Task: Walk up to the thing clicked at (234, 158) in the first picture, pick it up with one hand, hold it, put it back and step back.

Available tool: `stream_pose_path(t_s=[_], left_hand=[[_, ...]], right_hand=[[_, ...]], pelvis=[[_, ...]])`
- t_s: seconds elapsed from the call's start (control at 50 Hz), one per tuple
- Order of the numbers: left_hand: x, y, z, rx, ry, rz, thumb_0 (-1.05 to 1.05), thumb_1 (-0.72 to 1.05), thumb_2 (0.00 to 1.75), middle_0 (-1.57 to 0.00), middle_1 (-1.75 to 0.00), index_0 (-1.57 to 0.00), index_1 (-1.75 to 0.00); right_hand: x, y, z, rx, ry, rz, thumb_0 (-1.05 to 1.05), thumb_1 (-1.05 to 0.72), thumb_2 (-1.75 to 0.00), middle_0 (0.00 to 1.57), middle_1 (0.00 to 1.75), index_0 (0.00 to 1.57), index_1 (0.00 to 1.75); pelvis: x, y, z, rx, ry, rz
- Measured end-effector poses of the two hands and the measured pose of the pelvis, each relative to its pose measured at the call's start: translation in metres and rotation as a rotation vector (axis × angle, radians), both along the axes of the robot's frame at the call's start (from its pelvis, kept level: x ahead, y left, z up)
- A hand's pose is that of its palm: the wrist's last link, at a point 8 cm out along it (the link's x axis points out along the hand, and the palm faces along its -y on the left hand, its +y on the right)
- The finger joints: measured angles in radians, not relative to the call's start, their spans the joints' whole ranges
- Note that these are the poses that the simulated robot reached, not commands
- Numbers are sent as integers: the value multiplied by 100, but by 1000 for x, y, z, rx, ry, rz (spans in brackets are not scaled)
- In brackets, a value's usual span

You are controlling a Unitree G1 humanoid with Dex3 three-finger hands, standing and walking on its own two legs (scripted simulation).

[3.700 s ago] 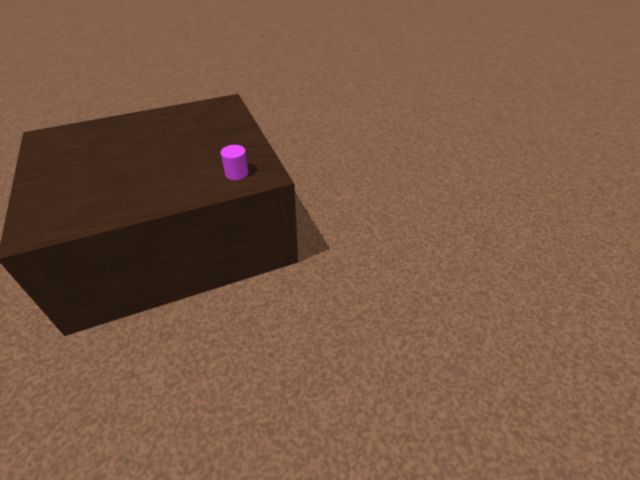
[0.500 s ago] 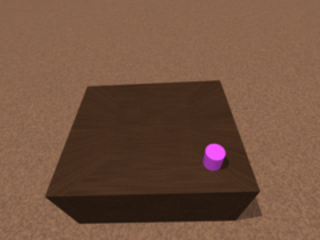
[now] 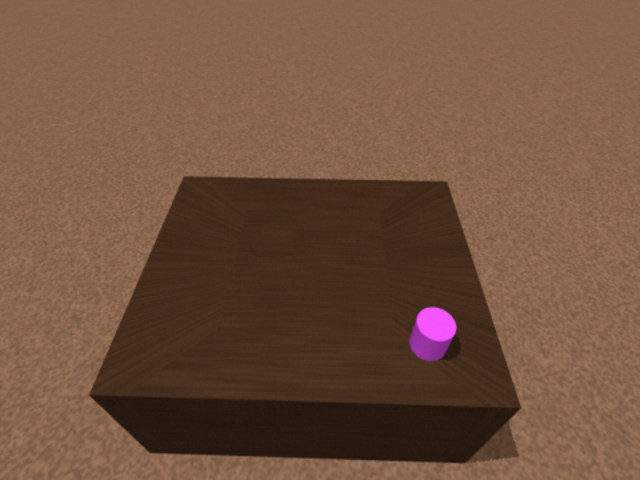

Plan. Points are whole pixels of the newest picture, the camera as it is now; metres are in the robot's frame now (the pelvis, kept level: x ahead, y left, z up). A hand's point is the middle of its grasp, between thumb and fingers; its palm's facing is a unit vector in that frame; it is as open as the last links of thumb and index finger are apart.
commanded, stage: walk up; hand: right
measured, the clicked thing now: (431, 334) +0.51 -0.24 -0.31
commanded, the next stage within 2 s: stand in 0.94 s
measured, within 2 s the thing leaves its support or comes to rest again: neither
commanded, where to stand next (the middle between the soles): +0.08 -0.01 m, yaw -2 degrees
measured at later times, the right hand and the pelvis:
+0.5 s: hand out of the picture +0.08 -0.26 -0.15, palm faces +0.01 +0.94 -0.35, open 7.4 cm; pelvis +0.01 +0.00 +0.01, yaw -1 degrees
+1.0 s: hand out of the picture +0.10 -0.25 -0.15, palm faces -0.01 +0.95 -0.32, open 7.4 cm; pelvis +0.02 +0.00 +0.01, yaw +0 degrees
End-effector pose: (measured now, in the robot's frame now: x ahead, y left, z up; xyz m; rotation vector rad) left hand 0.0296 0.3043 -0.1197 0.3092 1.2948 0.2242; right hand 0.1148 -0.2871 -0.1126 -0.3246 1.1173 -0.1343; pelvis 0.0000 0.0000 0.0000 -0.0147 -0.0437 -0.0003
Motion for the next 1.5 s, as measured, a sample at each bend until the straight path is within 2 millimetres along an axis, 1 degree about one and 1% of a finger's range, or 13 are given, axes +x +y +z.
stream_pose_path(t_s=[0.08, 0.16, 0.3, 0.4, 0.52, 0.62, 0.72, 0.92, 1.02, 1.14, 1.32, 1.5], left_hand=[[5, 1, 7, 15, -6, 7, 1, 90, 90, -20, -30, -20, -30], [18, 1, 11, 20, -32, 2, 1, 90, 90, -20, -30, -20, -30], [45, -5, 10, 1, -72, -30, 1, 90, 90, -20, -30, -20, -30], [60, -9, 8, -18, -85, -50, 1, 90, 90, -20, -30, -20, -30], [68, -11, 5, -31, -83, -65, 1, 90, 90, -20, -30, -20, -30], [68, -10, 5, -32, -74, -63, 1, 90, 90, -20, -30, -20, -30], [65, -8, 6, -25, -65, -52, 1, 90, 90, -20, -30, -20, -30], [56, -5, 8, -12, -56, -32, 1, 90, 90, -20, -30, -20, -30], [52, -5, 7, -9, -44, -31, 1, 90, 90, -20, -30, -20, -30], [50, -8, 6, -12, -30, -28, 1, 90, 90, -20, -30, -20, -30], [57, -11, 5, -14, -20, -32, 1, 90, 90, -20, -30, -20, -30], [75, -14, 7, -9, -39, -35, 1, 90, 90, -20, -30, -20, -30]], right_hand=[[5, 0, -1, 15, 0, -7, 0, -90, -90, 21, 30, 21, 30], [3, -2, -1, 15, 13, -22, 0, -90, -90, 21, 30, 20, 30], [-16, -7, 1, -4, 63, -58, 0, -90, -90, 21, 30, 20, 30], [-33, -11, 3, -21, 96, -88, 0, -90, -90, 21, 30, 20, 30], [-47, -12, 4, -31, 124, -112, 0, -90, -90, 21, 30, 20, 30], [-51, -10, 3, -28, 138, -117, 0, -90, -90, 21, 30, 20, 30], [-47, -7, 1, -20, 132, -115, 0, -90, -90, 21, 30, 20, 30], [-30, -3, 0, -5, 103, -91, 0, -90, -90, 21, 30, 20, 30], [-24, -3, 1, -6, 94, -81, 0, -90, -90, 21, 30, 20, 30], [-20, -7, 2, -14, 97, -77, 0, -90, -90, 21, 30, 20, 30], [-17, -13, 2, -22, 117, -79, 0, -90, -90, 21, 30, 20, 30], [-7, -15, 1, -23, 116, -78, 0, -90, -90, 21, 30, 20, 30]], pelvis=[[3, -1, 3, 2, -3, 0], [4, -1, 5, 5, -6, -1], [7, 0, 7, 7, -3, -6], [9, 1, 8, 8, -1, -10], [10, 3, 9, 7, 3, -11], [11, 4, 9, 8, 7, -10], [13, 4, 9, 8, 5, -9], [15, 4, 9, 8, 6, -5], [17, 2, 9, 10, 10, -2], [21, 1, 9, 12, 13, -2], [29, -2, 9, 14, 23, 0], [39, -5, 9, 14, 22, -2]])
